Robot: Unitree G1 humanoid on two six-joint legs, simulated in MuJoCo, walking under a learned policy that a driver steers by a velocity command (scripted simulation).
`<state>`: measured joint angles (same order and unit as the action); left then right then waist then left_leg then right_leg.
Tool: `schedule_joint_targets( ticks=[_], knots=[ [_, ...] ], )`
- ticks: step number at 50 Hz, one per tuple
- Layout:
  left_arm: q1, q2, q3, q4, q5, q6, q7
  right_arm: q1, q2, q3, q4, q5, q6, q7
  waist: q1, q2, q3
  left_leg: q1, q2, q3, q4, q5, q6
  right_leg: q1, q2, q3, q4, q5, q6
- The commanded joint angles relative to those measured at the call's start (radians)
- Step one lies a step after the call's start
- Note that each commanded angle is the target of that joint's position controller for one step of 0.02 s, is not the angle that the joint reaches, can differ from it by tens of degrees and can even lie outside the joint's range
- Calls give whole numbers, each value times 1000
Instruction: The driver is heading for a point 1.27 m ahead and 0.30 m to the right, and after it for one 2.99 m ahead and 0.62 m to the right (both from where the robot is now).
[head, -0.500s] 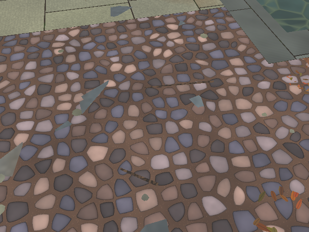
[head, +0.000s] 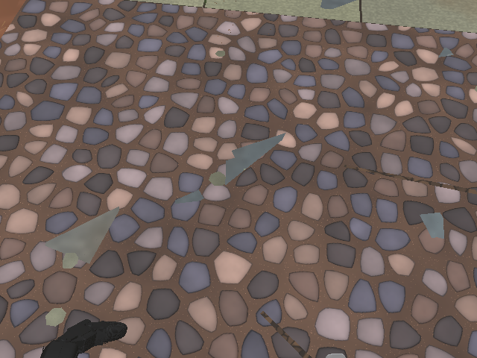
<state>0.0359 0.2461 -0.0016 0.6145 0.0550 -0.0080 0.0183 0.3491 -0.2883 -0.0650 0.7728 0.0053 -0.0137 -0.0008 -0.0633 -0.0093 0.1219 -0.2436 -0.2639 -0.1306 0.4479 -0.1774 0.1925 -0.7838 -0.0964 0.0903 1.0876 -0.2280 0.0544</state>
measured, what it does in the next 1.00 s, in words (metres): walks ahead, turning right: right foot, then left foot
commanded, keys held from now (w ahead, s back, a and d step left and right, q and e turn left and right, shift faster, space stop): shift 0.10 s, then e+shift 0.74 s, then w+e+shift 0.04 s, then w+shift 0.12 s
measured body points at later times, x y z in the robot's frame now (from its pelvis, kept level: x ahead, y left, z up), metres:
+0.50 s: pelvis +0.16 -0.03 +0.00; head +0.20 -0.04 +0.45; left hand +0.22 +0.26 -0.12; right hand +0.32 -0.29 -0.10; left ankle +0.19 +0.12 -0.67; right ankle +0.25 -0.08 -0.73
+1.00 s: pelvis +0.23 +0.01 +0.02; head +0.25 +0.03 +0.47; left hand +0.48 +0.20 -0.10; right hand +0.18 -0.28 -0.07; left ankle +0.24 +0.11 -0.73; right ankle +0.14 -0.12 -0.64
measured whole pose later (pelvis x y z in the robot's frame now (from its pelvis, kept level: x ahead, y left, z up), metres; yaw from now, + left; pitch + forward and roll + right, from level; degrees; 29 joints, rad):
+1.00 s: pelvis +0.23 +0.01 +0.02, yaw -31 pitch +2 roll -1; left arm 0.24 0.36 0.10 0.72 0.04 0.07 -0.08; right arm 0.28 -0.28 -0.02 0.70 -0.03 -0.04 -0.02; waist -0.02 -0.05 -0.03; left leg -0.12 0.00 0.07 0.32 -0.23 0.04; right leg -0.56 0.03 0.10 1.12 -0.26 0.03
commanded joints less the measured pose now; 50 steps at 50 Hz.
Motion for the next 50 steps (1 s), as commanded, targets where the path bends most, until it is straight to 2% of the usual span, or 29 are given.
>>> schedule_joint_targets(
  ticks=[1,5,8,10,12,13,14,15,16,17,18,19,20,22,26,31,33,35,36,37,38,39,40,41,42,43,45,47,50],
  knots=[
    [65,92,22,-38,-6,20,-1,61,-151,-42,-54,9,10,-24,25,27,-207,73,235,-197,-8,885,-145,120,67,-78,-66,152,-13],
    [-37,96,8,-50,-15,11,-2,145,-115,-30,-32,-2,22,-40,-45,66,-173,226,252,-255,12,870,-191,45,94,-81,-232,220,-37],
    [-31,96,-4,-19,-24,-7,-11,159,-77,-12,-14,-29,21,-54,-55,66,-154,304,274,-214,13,920,-207,89,107,-125,-386,229,-66],
    [36,99,-6,22,-32,-22,-18,127,-72,0,-7,-42,12,-59,-23,79,-162,259,293,-171,31,997,-216,261,135,-144,-468,209,-101],
    [223,156,14,93,-41,-31,-13,69,-114,-7,-7,-44,-5,-66,70,94,-171,220,332,-148,149,1113,-227,438,144,-100,-559,170,-151],
    [369,188,29,135,-45,-42,-8,-7,-153,-16,-23,-33,-16,-65,167,59,-194,153,304,-98,328,1027,-245,592,117,-57,-678,272,-196],
    [471,223,44,150,-62,-48,-5,-58,-166,-21,-66,-20,-26,-59,230,-74,-303,-17,174,14,699,316,-266,834,-55,161,-637,710,-317],
    [367,242,51,119,-58,-28,-6,65,-101,-10,-92,-31,-20,-48,69,-214,-338,-262,44,67,935,-473,-312,932,-283,481,-625,1119,-489],
    [307,209,64,97,-72,-13,-13,85,-129,3,-68,-70,-9,-37,53,-91,-333,-309,103,-12,984,-389,-264,833,-261,559,-723,826,-510],
    [229,179,64,68,-61,-3,-13,20,-137,6,-75,-68,5,-30,34,-29,-232,-326,140,-27,974,-319,-240,695,-201,495,-771,521,-472],
    [174,142,56,49,-53,10,-16,-25,-135,9,-87,-70,18,-27,15,32,-172,-318,166,-7,890,-279,-221,582,-131,437,-820,285,-412],
    [177,146,58,49,-49,15,-18,-58,-124,15,-102,-70,33,-23,13,38,-129,-307,181,7,812,-265,-217,508,-77,406,-852,153,-367],
    [191,163,68,56,-43,19,-20,-55,-105,23,-103,-69,45,-18,11,15,-119,-270,179,30,744,-239,-216,459,-22,373,-864,89,-331],
    [222,190,85,68,-38,25,-26,-66,-67,38,-109,-54,56,-17,19,-28,-134,-222,172,49,596,-216,-218,435,44,341,-845,57,-277],
    [279,219,114,68,-40,42,-27,-158,-75,41,-130,-30,62,-31,75,-107,-166,-223,163,33,431,-206,-227,494,56,436,-861,-126,-234],
    [285,229,138,68,-38,56,-27,-224,-82,42,-143,-12,31,-44,111,-145,-173,-183,141,5,269,-195,-207,561,73,525,-842,-162,-191],
    [258,225,143,63,-35,57,-31,-200,-82,42,-139,-3,14,-51,99,-162,-170,-101,125,2,162,-202,-187,537,80,552,-833,-122,-175],
    [205,211,141,52,-43,53,-35,-116,-98,34,-121,-4,-2,-66,46,-176,-165,86,135,6,-65,-133,-163,439,126,545,-829,-194,-111],
    [219,181,134,51,-52,46,-33,-90,-144,20,-115,-8,-9,-77,45,-130,-179,219,229,-50,-183,-123,-141,352,186,488,-775,-306,-52],
    [268,119,120,41,-67,42,-28,-117,-234,-1,-145,-14,-7,-83,73,73,-229,286,482,-302,-274,-293,-68,266,286,313,-520,-381,-6],
    [274,154,132,42,-44,36,-22,-248,-251,1,-177,-36,-1,-75,91,189,-158,180,650,-454,-307,-221,14,139,322,92,-233,-360,2],
    [237,241,151,54,-19,35,-24,-257,-160,17,-174,-38,3,-69,97,83,-130,92,614,-318,-266,-32,32,169,215,54,-93,-261,9],
    [255,221,150,60,-15,41,-33,-274,-107,31,-175,-33,2,-65,120,60,-135,59,539,-193,-213,117,5,210,209,39,-9,-206,-1],
    [286,197,143,69,-13,54,-40,-281,-93,37,-177,-31,0,-60,135,71,-142,62,488,-96,-183,221,-16,210,202,23,83,-172,-5],
    [303,187,137,74,-17,67,-51,-276,-92,38,-184,-32,1,-60,131,102,-145,75,466,-33,-161,300,-19,190,193,-4,164,-157,-4],
    [288,190,131,65,-23,76,-63,-222,-93,37,-180,-40,2,-53,101,124,-165,117,458,-11,-185,133,-29,151,161,-22,184,-113,-9],
    [187,196,121,21,-23,79,-88,-120,-128,21,-155,-39,-4,-35,36,173,-128,196,475,-73,-268,-240,-37,33,116,-41,133,-79,-11],
    [122,182,112,5,-22,70,-104,-31,-157,5,-119,-40,-22,-26,-6,147,-90,260,499,-129,-306,-365,-36,-33,117,-7,70,-56,-13],
    [96,151,103,13,-16,48,-103,34,-162,-6,-70,-38,-60,-13,-9,120,-55,315,518,-131,-337,-378,-39,-72,132,43,-22,-2,-34]
  ],
)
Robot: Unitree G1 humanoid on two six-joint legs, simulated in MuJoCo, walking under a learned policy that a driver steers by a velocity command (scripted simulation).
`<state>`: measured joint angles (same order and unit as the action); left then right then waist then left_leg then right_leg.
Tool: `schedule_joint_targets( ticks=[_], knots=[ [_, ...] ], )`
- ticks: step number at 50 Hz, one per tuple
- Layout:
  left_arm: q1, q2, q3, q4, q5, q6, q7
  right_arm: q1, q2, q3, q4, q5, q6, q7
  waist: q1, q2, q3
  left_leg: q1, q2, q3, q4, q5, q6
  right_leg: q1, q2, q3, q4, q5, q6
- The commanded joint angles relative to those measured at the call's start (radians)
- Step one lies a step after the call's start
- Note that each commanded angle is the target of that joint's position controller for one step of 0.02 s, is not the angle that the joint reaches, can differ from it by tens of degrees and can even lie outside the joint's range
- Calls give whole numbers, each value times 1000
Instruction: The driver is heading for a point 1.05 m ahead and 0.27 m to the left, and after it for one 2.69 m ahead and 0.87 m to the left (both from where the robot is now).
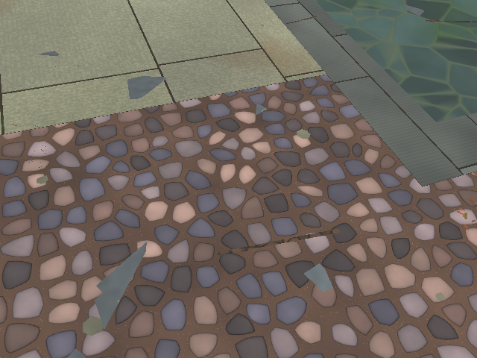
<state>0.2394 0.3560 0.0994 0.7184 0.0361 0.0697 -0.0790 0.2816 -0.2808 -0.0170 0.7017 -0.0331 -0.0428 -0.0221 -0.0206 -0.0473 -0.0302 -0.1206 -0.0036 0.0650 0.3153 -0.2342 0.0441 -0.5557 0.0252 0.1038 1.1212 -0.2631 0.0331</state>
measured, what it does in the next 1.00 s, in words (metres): walks ahead, turning left: right foot, then left foot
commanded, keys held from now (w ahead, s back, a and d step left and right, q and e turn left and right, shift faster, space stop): w+shift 0.10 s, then w+q+shift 0.90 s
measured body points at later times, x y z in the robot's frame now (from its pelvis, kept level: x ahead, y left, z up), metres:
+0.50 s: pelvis +0.26 -0.08 -0.01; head +0.27 -0.09 +0.44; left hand +0.27 +0.20 -0.13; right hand +0.37 -0.35 -0.14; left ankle +0.28 +0.06 -0.65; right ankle +0.18 -0.18 -0.75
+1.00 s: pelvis +0.66 +0.04 -0.02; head +0.69 +0.05 +0.43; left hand +0.75 +0.35 -0.07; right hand +0.80 -0.21 -0.15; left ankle +0.58 +0.01 -0.75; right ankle +0.91 -0.05 -0.68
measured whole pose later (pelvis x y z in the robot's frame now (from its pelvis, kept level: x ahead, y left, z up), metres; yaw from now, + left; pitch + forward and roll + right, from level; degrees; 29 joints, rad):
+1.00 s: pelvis +0.66 +0.04 -0.02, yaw +35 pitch +1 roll +1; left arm 0.03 0.24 -0.03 0.60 0.06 -0.06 -0.02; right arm 0.46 -0.30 -0.07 0.87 -0.01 -0.06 0.01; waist -0.07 0.00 0.03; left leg -0.05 -0.22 -0.11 0.37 -0.30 0.19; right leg -0.74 -0.16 0.10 0.94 -0.15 0.07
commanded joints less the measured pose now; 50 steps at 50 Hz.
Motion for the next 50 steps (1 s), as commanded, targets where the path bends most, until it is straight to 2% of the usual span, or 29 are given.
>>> schedule_joint_targets(
  ticks=[1,7,10,11,12,13,14,15,16,17,18,20,23,26,30,32,34,35,36,37,38,39,40,41,42,44,45,48,50],
  knots=[
    [-112,36,1,-86,5,-37,-3,110,-163,-55,12,2,-41,14,-50,160,102,197,261,-316,-214,-315,111,-299,11,35,-86,47,-19],
    [-284,-1,-28,-136,4,-76,-11,189,-128,-52,90,11,-66,30,-70,172,136,124,272,-228,-245,-216,134,-193,-39,-73,-354,72,-38],
    [-336,-14,-46,-160,-3,-98,-11,210,-148,-56,124,9,-55,34,-65,200,157,13,264,-223,-228,-104,155,12,-37,-155,-514,-20,-64],
    [-296,-12,-46,-154,-5,-105,-4,202,-167,-62,133,12,-48,34,-35,205,156,-35,275,-225,-200,-12,165,112,-17,-168,-552,-47,-78],
    [-187,-1,-41,-125,-7,-113,9,175,-182,-66,137,20,-44,34,30,190,126,-98,272,-207,-120,149,161,278,7,-175,-598,-13,-91],
    [2,33,-23,-60,-1,-126,31,147,-178,-63,135,28,-47,36,129,117,33,-196,215,-139,91,345,139,552,21,-158,-633,42,-103],
    [212,111,5,-4,21,-137,59,112,-157,-55,108,34,-59,43,233,-5,-127,-389,117,-64,420,259,113,859,-119,-4,-661,-128,-120],
    [319,229,20,-11,41,-145,79,116,-6,-23,46,43,-66,47,233,-252,-263,-657,1,-61,796,-310,87,1044,-454,447,-814,-614,-144],
    [247,196,13,-30,30,-139,93,89,-80,-45,50,52,-56,41,215,-131,-217,-720,-21,-175,948,-211,101,869,-483,640,-918,-678,-167],
    [138,120,-11,-26,24,-137,93,60,-93,-54,51,46,-44,44,134,-67,-67,-741,44,-176,975,-109,100,753,-431,453,-892,-532,-142],
    [80,56,-25,-24,11,-143,86,83,-75,-51,74,40,-37,55,88,-48,-15,-696,85,-158,937,-39,85,653,-370,302,-911,-372,-121],
    [48,-4,-42,-11,-4,-153,86,110,-46,-51,110,14,-6,72,35,-74,55,-657,119,-128,937,7,54,544,-290,107,-956,-181,-88],
    [105,-39,-48,44,-20,-178,78,18,-12,-47,78,9,22,92,21,-59,124,-735,130,-109,985,90,44,514,-265,-57,-993,43,-70],
    [131,-61,-55,80,-14,-194,71,-106,-1,-38,28,16,26,102,14,-44,174,-758,111,-67,910,206,48,477,-232,-209,-1025,264,-57],
    [175,-31,-56,132,-9,-196,92,-259,-7,-18,-43,11,25,119,7,0,215,-692,78,60,648,257,91,528,-213,-353,-1035,630,-31],
    [186,17,-52,139,-9,-192,107,-282,-16,-11,-56,16,27,120,-7,-8,179,-518,-2,155,517,248,131,558,-212,-403,-962,1069,-10],
    [179,94,-34,136,-4,-174,133,-175,-59,-19,-30,21,35,111,-87,-67,81,-349,-66,177,482,180,160,634,-257,-399,-764,1432,-5],
    [135,128,-22,122,4,-157,141,-17,-102,-36,10,21,38,101,-173,-85,-2,-190,-93,157,486,115,182,624,-280,-382,-564,1519,-14],
    [74,151,-14,97,12,-143,139,202,-158,-64,76,18,37,87,-270,-79,-96,39,-100,94,447,52,219,540,-292,-349,-290,1468,-34],
    [45,137,-11,88,8,-133,121,329,-203,-95,127,24,31,64,-306,18,-133,257,-81,-5,312,39,259,374,-200,-350,99,932,-52],
    [8,-24,-54,44,21,-150,93,218,-253,-111,128,40,38,41,-178,266,-25,320,44,-242,336,81,285,2,-8,-306,464,-153,-46],
    [67,-23,-63,-77,-11,-175,88,163,-344,-125,82,9,43,43,-79,304,-203,552,216,-746,147,-47,487,-303,30,-87,640,-233,-18],
    [-10,29,-66,-88,3,-202,88,170,-294,-126,66,13,42,36,-113,100,-162,489,257,-868,-34,-219,449,-361,-25,-3,548,-147,-36],
    [-18,43,-67,-84,0,-213,84,147,-234,-113,81,12,35,27,-57,2,-9,311,242,-814,-100,-238,401,-340,-68,-4,429,-91,-38],
    [-33,36,-70,-77,14,-205,86,103,-201,-102,84,12,23,24,-2,-62,63,154,199,-731,-111,-172,362,-276,-103,-11,343,-89,-28],
    [0,16,-80,-68,47,-156,81,50,-164,-82,70,20,-9,16,72,-73,116,-81,112,-586,-120,-58,334,-157,-147,-14,231,-106,10],
    [-17,6,-83,-80,48,-137,78,44,-158,-77,66,26,-24,20,82,-65,128,-176,77,-536,-136,-42,326,-113,-161,-32,148,-113,27],
    [-211,-20,-101,-164,26,-127,62,60,-176,-83,64,28,-47,26,34,-16,178,-320,-10,-434,-179,108,292,-22,-154,-96,-160,113,51],
    [-281,-42,-111,-190,5,-129,55,99,-187,-93,72,35,-48,34,-16,34,147,-273,-34,-408,-152,266,244,52,-115,-112,-351,298,34]
  ],
)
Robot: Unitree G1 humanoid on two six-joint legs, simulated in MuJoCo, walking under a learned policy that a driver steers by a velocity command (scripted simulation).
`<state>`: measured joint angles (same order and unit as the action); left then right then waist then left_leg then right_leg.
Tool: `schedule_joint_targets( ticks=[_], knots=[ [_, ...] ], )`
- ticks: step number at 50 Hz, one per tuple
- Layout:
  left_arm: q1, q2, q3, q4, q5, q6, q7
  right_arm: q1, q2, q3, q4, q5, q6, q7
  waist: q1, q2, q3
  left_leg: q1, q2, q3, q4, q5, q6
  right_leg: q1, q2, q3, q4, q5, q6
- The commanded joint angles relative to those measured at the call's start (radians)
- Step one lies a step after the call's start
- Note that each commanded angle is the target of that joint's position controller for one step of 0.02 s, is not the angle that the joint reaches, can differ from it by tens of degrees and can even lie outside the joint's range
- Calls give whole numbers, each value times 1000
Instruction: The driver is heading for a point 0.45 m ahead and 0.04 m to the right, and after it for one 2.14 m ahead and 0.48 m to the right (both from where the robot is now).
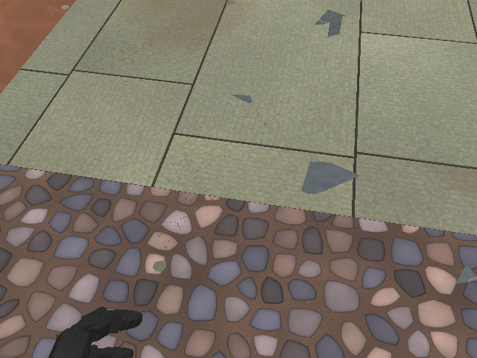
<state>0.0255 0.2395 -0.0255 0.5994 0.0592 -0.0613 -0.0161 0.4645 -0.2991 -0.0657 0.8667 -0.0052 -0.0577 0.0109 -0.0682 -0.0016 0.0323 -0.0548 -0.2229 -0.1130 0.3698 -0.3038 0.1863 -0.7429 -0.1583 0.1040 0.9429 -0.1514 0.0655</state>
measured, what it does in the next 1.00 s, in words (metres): walks ahead, turning right: right foot, then left foot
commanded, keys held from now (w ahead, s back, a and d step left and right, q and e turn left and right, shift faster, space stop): w+q+shift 0.06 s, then w+shift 0.16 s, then e+shift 0.78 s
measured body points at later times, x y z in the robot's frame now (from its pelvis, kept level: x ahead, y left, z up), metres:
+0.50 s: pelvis +0.42 -0.04 +0.00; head +0.46 -0.03 +0.45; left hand +0.28 +0.20 -0.12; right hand +0.71 -0.20 -0.05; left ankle +0.57 +0.07 -0.71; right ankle +0.34 -0.17 -0.73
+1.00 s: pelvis +0.51 -0.06 -0.01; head +0.53 -0.09 +0.43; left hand +0.78 +0.14 -0.08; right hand +0.53 -0.36 -0.13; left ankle +0.58 +0.07 -0.71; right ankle +0.51 -0.15 -0.73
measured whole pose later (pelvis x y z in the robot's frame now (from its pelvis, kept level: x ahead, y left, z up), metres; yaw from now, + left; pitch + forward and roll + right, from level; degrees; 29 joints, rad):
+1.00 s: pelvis +0.51 -0.06 -0.01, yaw -21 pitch +0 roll +1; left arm 0.14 0.31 0.07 0.61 0.02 0.07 -0.04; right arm 0.22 -0.31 -0.06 0.70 -0.03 0.02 -0.01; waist -0.02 0.03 0.05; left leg -0.40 0.16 0.21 0.82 -0.47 -0.06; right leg -0.37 0.00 -0.04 0.68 -0.31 -0.05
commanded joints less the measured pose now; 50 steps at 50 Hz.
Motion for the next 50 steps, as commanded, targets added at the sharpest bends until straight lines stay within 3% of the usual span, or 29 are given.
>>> schedule_joint_targets(
  ticks=[1,3,5,6,7,8,9,10,11,12,13,15,17,21,25,26,27,28,29,31,32,33,37,40,45,47,48,49,50],
  knots=[
    [-84,78,14,-78,-27,0,-7,-61,-175,-48,-88,12,-34,5,9,11,59,-286,195,-239,-192,419,84,266,91,-117,-231,242,-10],
    [-112,101,20,-95,-33,-4,-3,-39,-189,-56,-84,12,-32,5,-15,44,29,-166,224,-264,-149,537,60,294,120,-108,-324,256,-30],
    [-45,138,35,-74,-29,-10,5,-42,-198,-57,-77,9,-33,-5,12,51,-27,-51,241,-255,-49,740,19,403,158,-111,-414,218,-55],
    [59,178,54,-42,-30,-14,15,-42,-221,-60,-71,0,-34,-7,60,57,-101,11,254,-252,76,897,-2,503,189,-115,-404,137,-70],
    [231,216,76,2,-34,-19,28,-80,-249,-63,-72,-11,-35,-5,168,61,-187,2,251,-229,278,948,-21,665,187,-129,-404,65,-86],
    [444,257,99,58,-27,-21,48,-130,-207,-51,-80,-23,-44,-5,281,50,-268,-136,218,-190,546,827,-34,892,118,-87,-363,-42,-102],
    [587,322,118,90,8,-26,61,-117,-46,-10,-113,-17,-54,-7,280,-178,-358,-380,124,-121,923,170,-46,1097,-113,248,-412,-437,-141],
    [471,368,132,98,13,-25,38,48,-2,16,-141,27,-54,4,120,-467,-421,-603,54,-77,1072,-142,-68,1136,-272,856,-692,-579,-249],
    [318,241,120,59,0,-20,22,-41,-80,14,-109,-5,-35,-9,115,-211,-238,-678,163,-49,1085,-29,-55,988,-226,762,-713,-710,-261],
    [281,170,104,69,-11,-22,14,-146,-101,10,-119,-23,-30,1,123,-53,-116,-656,183,-29,1034,37,-73,836,-178,577,-695,-460,-273],
    [291,144,97,98,-6,-26,9,-218,-90,13,-137,-34,-28,7,117,21,-58,-634,193,-25,990,25,-84,742,-133,443,-671,-158,-272],
    [379,111,77,182,-24,-47,3,-248,-45,27,-174,-51,-19,16,83,-34,-24,-618,201,-18,916,-59,-115,671,-97,289,-632,440,-287],
    [412,116,73,229,-55,-61,-2,-272,-32,39,-201,-63,-16,15,55,-66,-28,-625,219,39,754,-78,-147,679,-55,197,-638,701,-274],
    [348,187,95,229,-53,-35,4,-386,7,80,-243,-28,-21,32,46,-131,-46,-281,151,140,287,251,-184,453,97,36,-673,709,-209],
    [376,211,116,220,-77,-15,7,-303,-79,54,-200,-36,-14,-6,9,-75,-77,-71,166,74,135,433,-155,471,106,116,-486,549,-129],
    [386,201,118,212,-84,-11,7,-251,-106,45,-188,-49,-24,-19,-11,-42,-103,15,211,52,98,499,-142,445,153,110,-344,470,-108],
    [410,161,111,177,-93,-9,10,-171,-161,35,-192,-67,-35,-32,-26,63,-200,175,416,-93,140,848,-108,346,209,74,-103,119,-84],
    [586,75,97,173,-119,11,33,-122,-179,28,-216,-64,-24,-26,29,231,-400,326,753,-305,223,1308,10,268,284,-10,227,-571,-83],
    [620,151,110,191,-90,41,51,-147,-131,24,-224,-11,-10,-20,29,173,-464,278,741,-346,190,1228,59,243,248,-36,330,-531,-85],
    [500,160,124,181,-48,73,40,-282,-20,49,-246,-4,-2,-32,71,107,-250,74,599,-182,86,888,23,182,180,-57,327,-388,-59],
    [464,152,126,170,-42,87,28,-322,-14,50,-246,-9,3,-42,89,127,-188,3,562,-118,38,809,20,176,164,-65,323,-356,-41],
    [444,142,128,158,-35,102,17,-308,-22,47,-236,-10,4,-51,95,145,-144,-74,547,-61,11,812,19,204,154,-72,320,-332,-29],
    [365,96,124,103,-40,138,1,-311,-34,31,-226,-21,1,-56,121,128,-135,-155,554,51,-42,672,41,218,132,-92,259,-256,-24],
    [275,84,113,49,-43,153,-23,-326,-47,20,-226,-29,8,-51,117,158,-118,-212,543,151,-56,472,5,282,99,-115,67,-163,-42],
    [155,124,116,-19,-54,159,-44,-277,-120,-16,-225,-28,29,-27,72,167,-103,-229,584,232,11,215,-61,435,131,-204,-196,-193,-78],
    [191,141,125,-13,-48,145,-42,-248,-133,-27,-217,-20,47,-18,93,93,-103,-264,555,285,152,70,-131,549,164,-204,-361,-155,-105],
    [264,189,137,12,-37,128,-28,-195,-114,-29,-202,-25,62,-10,116,-82,-83,-361,489,340,358,-71,-195,632,106,-51,-517,-97,-133],
    [261,366,171,-27,-37,117,-10,-180,-36,-7,-271,-19,80,-7,81,-410,-36,-652,314,366,638,-421,-289,664,-201,433,-617,199,-251],
    [326,371,189,-34,-38,118,2,-310,-88,-9,-306,-39,97,-22,182,-237,-81,-679,279,146,767,-389,-282,625,-213,470,-634,260,-359]
  ],
)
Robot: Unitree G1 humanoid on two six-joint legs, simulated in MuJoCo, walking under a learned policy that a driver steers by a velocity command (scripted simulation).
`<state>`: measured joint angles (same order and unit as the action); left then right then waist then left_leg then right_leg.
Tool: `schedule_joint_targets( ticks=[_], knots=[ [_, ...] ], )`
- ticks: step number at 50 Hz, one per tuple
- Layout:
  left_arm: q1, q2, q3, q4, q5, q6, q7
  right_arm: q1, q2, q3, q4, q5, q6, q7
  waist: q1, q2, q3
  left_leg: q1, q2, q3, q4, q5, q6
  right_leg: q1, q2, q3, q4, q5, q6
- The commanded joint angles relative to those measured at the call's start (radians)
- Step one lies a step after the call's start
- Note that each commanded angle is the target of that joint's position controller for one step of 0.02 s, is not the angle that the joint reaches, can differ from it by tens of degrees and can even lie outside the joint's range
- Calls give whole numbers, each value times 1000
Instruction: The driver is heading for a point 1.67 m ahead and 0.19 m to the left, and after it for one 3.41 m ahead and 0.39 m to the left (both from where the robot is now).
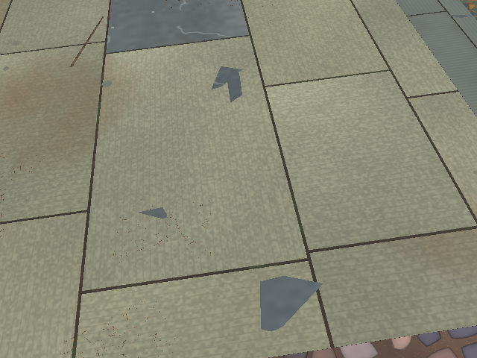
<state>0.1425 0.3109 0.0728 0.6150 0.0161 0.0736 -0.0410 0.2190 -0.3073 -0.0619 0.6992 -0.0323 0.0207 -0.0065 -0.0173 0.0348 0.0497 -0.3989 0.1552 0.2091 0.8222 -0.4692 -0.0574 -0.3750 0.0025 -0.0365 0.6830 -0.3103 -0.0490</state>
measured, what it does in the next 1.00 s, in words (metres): steps on the spot, turning left: left foot, then right foot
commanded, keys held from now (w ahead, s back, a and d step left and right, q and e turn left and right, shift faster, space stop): e+shift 0.10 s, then shift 0.14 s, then q+shift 0.70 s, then w+shift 0.06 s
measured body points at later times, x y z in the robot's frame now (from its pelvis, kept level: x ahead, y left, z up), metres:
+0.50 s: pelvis +0.02 +0.01 +0.02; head +0.04 +0.03 +0.47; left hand +0.21 +0.24 -0.10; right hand +0.08 -0.26 -0.09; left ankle +0.05 +0.11 -0.72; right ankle +0.01 -0.09 -0.69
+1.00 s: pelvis +0.00 -0.02 +0.03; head +0.04 -0.03 +0.47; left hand +0.04 +0.28 -0.06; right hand +0.22 -0.25 -0.09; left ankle -0.06 +0.10 -0.64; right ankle +0.01 -0.11 -0.72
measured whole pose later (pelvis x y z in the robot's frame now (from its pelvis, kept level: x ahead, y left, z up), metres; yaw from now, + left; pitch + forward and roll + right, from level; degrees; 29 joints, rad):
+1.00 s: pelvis +0.00 -0.02 +0.03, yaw +20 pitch +1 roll +1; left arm 0.22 0.27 0.02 0.66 0.03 0.01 0.04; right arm 0.21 -0.34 -0.10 0.71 -0.02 0.10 0.07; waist 0.01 0.04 0.05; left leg -0.48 -0.01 -0.03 1.05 -0.38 -0.06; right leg -0.17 -0.01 -0.12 0.40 -0.25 -0.05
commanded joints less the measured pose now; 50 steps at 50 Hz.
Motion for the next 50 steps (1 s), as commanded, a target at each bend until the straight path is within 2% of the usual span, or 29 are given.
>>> schedule_joint_targets(
  ticks=[1,2,4,5,7,12,15,17,18,19,20,21,22,23,24,27,32,34,36,37,38,39,40,41,43,45,47,48,50],
  knots=[
    [175,266,78,-38,11,-13,35,-71,-73,-12,-139,4,21,-8,89,-226,-76,-334,-89,-229,329,-122,-27,230,-314,520,-367,326,-235],
    [87,227,67,-50,7,-5,41,-46,-74,-13,-120,16,12,-11,41,-201,-34,-305,-77,-244,289,3,-17,176,-240,430,-373,242,-193],
    [-18,171,52,-82,-4,-3,44,-6,-94,-22,-87,-7,2,-13,6,-201,-72,-236,-100,-229,289,115,-7,154,-148,353,-348,302,-159],
    [-6,157,46,-81,-7,-5,40,4,-95,-22,-78,-11,4,-9,7,-171,-100,-213,-112,-234,292,119,-5,160,-141,353,-334,355,-159],
    [29,152,44,-67,-6,-13,35,16,-74,-15,-66,2,8,-4,17,-123,-133,-199,-123,-234,239,111,-3,201,-147,356,-317,418,-167],
    [84,143,37,-40,7,-18,34,-22,-51,0,-73,14,16,-8,60,-151,-130,-129,-140,-239,69,88,23,215,-164,418,-309,366,-185],
    [52,99,13,-25,15,-24,34,16,-38,8,-49,25,18,-8,49,-165,-138,25,-149,-206,-52,65,51,159,-165,386,-303,398,-168],
    [36,53,-15,-2,14,-31,41,44,-5,21,-27,32,18,-4,26,-145,-137,179,-151,-200,-225,135,71,108,-163,358,-302,342,-141],
    [29,64,-17,7,8,-33,48,57,1,23,-21,29,13,-2,4,-130,-116,264,-168,-198,-359,231,84,63,-146,334,-280,276,-111],
    [56,77,-13,17,10,-36,56,24,-34,19,-37,15,2,-3,18,-78,-86,271,-136,-282,-438,278,101,45,-111,314,-238,215,-67],
    [92,63,-14,7,14,-36,62,20,-119,7,-60,0,-11,-2,49,97,-99,262,46,-535,-534,378,138,32,-19,217,-71,89,-21],
    [75,76,-11,-5,7,-29,66,-12,-193,-18,-53,19,-11,8,63,200,-29,132,150,-680,-551,504,252,9,93,86,-59,-106,18],
    [52,105,-4,-3,9,-28,70,26,-184,-28,-45,20,-11,18,27,198,-10,131,152,-725,-559,524,299,-5,86,85,54,-179,29],
    [16,105,-1,-10,5,-32,67,59,-172,-31,-32,22,-9,21,5,167,-12,172,127,-716,-549,528,309,-63,94,93,150,-197,32],
    [8,91,-1,-6,3,-34,63,61,-163,-35,-26,23,-3,18,8,116,-18,197,84,-675,-529,527,297,-95,86,107,219,-182,44],
    [17,48,-12,-2,4,-35,57,27,-145,-49,-36,31,9,12,19,88,-76,263,-15,-603,-479,577,257,-127,77,103,237,-131,77],
    [-27,30,-24,-24,-9,-42,66,53,-152,-75,-38,24,29,23,-22,124,-118,282,-46,-703,-474,428,253,-75,97,104,53,-133,81],
    [14,43,-22,-15,-13,-52,74,21,-161,-83,-48,21,32,29,-6,140,-129,236,-59,-746,-474,412,230,19,116,106,-53,-121,64],
    [108,52,-17,14,-13,-63,90,-44,-160,-85,-63,30,32,31,54,136,-127,118,-111,-742,-458,314,161,204,121,98,-281,-15,43],
    [143,100,-4,26,-6,-70,101,-48,-130,-77,-72,37,28,26,63,84,-126,3,-172,-696,-415,153,98,330,26,167,-403,10,19],
    [115,214,17,3,7,-69,107,4,-53,-60,-89,44,23,22,30,-168,-136,-154,-306,-508,-186,-53,38,411,-261,460,-511,-164,-61],
    [24,235,21,-18,24,-62,97,4,-111,-73,-79,12,22,12,19,-234,-63,-229,-313,-347,30,-83,20,258,-403,574,-524,-73,-152],
    [1,145,-2,-26,24,-62,92,-12,-170,-89,-62,-1,25,15,4,-122,-39,-185,-236,-341,167,-28,23,204,-363,468,-483,79,-163],
    [-32,90,-20,-30,19,-64,89,15,-154,-89,-43,-1,32,26,-25,-97,-32,-151,-235,-330,246,23,30,170,-291,347,-446,205,-139],
    [-56,76,-27,-37,17,-69,91,67,-130,-80,-24,8,50,52,-41,-162,-44,-164,-216,-289,370,80,22,207,-217,189,-402,372,-116],
    [-2,80,-23,-31,18,-70,90,29,-120,-67,-37,19,56,65,-5,-170,-42,-199,-190,-247,346,96,1,267,-209,121,-380,445,-120],
    [73,98,-13,-13,16,-69,90,-44,-106,-55,-67,20,59,72,42,-175,-39,-240,-166,-224,279,91,-14,353,-241,105,-364,502,-135],
    [147,114,-4,5,19,-72,84,-79,-103,-49,-82,16,60,77,83,-183,-72,-246,-157,-223,238,90,-8,399,-261,136,-401,305,-143],
    [200,151,13,28,20,-83,71,-134,-113,-46,-106,8,62,94,113,-202,-64,-271,-154,-236,173,87,11,429,-297,222,-499,-153,-144]
  ],
)
Velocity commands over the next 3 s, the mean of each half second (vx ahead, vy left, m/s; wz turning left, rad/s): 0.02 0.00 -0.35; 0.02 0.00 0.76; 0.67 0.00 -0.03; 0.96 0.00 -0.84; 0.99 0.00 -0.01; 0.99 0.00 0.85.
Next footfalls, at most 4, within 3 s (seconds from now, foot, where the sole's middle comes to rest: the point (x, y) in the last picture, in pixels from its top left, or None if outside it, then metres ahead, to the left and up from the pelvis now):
0.38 left None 0.09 0.10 -0.76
0.74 right None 0.05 -0.10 -0.76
1.24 left None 0.03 0.16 -0.76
1.70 right None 0.48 0.13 -0.76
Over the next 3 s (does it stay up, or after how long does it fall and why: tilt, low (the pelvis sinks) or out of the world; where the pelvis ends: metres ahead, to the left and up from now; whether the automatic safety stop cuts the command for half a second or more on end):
stays up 1.50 0.09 -0.03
